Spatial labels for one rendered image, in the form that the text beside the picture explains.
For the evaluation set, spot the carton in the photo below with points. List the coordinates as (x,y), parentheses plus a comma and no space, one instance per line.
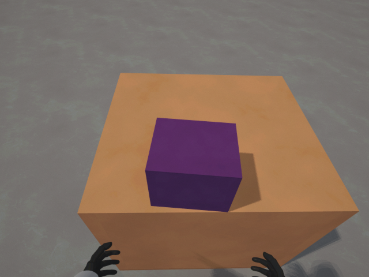
(193,165)

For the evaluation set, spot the robot left hand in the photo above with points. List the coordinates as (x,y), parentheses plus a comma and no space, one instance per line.
(96,263)

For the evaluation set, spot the robot right hand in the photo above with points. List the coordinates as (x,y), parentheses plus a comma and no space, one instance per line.
(271,263)

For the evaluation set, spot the pedestal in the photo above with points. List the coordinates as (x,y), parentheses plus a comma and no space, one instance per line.
(290,195)

